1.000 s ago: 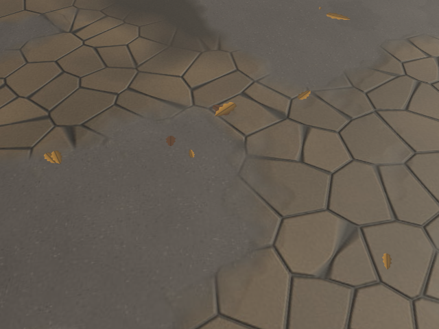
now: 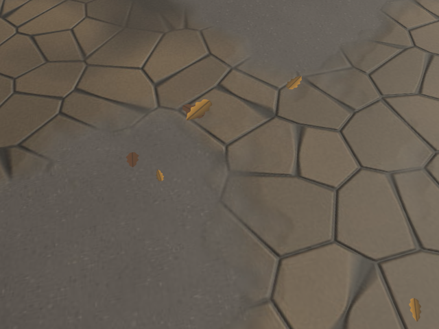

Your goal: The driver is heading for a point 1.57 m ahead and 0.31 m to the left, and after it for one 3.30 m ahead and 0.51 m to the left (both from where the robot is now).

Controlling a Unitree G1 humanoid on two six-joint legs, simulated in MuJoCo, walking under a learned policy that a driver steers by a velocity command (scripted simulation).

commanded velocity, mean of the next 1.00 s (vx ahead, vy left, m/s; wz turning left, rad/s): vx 0.50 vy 0.00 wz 0.00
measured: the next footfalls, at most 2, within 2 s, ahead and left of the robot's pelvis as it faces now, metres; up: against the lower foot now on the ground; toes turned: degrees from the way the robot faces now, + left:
left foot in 0.42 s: +0.41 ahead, +0.08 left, +0.00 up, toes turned +4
right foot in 0.94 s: +0.69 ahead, -0.12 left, +0.00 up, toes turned -5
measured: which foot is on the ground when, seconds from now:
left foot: up 0.00-0.40, down 0.42-0.96, up 0.98-1.00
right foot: down 0.00-0.44, up 0.46-0.92, down 0.94-1.00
